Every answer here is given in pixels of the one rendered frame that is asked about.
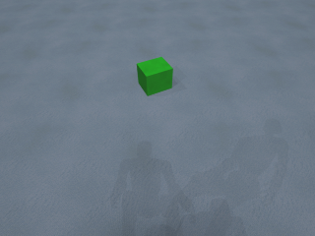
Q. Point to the carton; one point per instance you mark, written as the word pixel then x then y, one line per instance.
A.
pixel 154 75

